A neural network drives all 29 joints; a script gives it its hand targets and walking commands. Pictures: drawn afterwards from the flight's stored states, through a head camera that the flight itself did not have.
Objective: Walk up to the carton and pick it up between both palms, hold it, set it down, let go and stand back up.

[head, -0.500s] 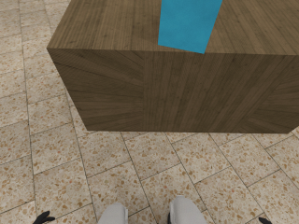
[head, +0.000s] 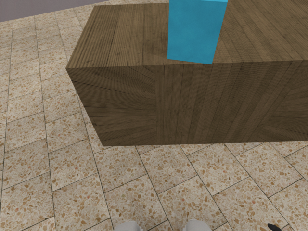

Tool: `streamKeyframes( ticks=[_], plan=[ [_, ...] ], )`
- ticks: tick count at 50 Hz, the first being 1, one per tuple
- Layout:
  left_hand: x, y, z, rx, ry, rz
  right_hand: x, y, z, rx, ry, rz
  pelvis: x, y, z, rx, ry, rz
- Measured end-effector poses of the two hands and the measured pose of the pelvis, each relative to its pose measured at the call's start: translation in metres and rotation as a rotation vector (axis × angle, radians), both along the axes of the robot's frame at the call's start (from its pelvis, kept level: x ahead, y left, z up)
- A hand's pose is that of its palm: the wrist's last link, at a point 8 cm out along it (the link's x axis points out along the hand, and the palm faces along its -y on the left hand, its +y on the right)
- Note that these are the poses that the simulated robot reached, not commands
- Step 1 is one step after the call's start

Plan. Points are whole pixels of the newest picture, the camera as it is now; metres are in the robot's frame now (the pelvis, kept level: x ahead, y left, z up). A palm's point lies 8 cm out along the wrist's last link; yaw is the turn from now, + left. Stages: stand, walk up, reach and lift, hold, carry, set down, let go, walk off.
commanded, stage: walk up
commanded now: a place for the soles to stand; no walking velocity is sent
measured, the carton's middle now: (195, 22) +0.89 -0.16 +0.09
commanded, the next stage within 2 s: none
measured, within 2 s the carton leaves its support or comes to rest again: neither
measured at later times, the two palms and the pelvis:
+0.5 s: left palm out of the picture +0.13 +0.27 -0.09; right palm (284, 227) +0.15 -0.31 -0.09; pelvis +0.04 -0.02 +0.02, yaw -1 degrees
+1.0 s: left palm (62, 230) +0.14 +0.26 -0.09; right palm out of the picture +0.11 -0.32 -0.09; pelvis +0.04 -0.02 +0.04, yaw -3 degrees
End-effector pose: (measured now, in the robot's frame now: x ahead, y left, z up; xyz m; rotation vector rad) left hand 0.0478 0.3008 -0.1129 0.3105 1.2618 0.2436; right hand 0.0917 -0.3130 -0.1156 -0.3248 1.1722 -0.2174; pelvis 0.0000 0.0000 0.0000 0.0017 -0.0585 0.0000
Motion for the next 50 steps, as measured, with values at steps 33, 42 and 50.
streamKeyframes(
  ticks=[33, 42, 50],
  plan=[
    [0.110, -0.029, 0.029, -0.019, -0.104, -0.081, 0.060, 0.002, 0.028, 0.045, -0.034, -0.015, 0.044, -0.019, 0.030, 0.004, 0.028, -0.025],
    [0.110, -0.035, 0.030, -0.032, -0.094, -0.092, 0.038, -0.003, 0.031, 0.036, 0.003, -0.054, 0.045, -0.020, 0.034, 0.006, 0.013, -0.040],
    [0.093, -0.041, 0.027, -0.048, -0.044, -0.099, 0.019, -0.005, 0.030, 0.043, 0.025, -0.080, 0.039, -0.019, 0.036, 0.006, 0.010, -0.052]
  ],
)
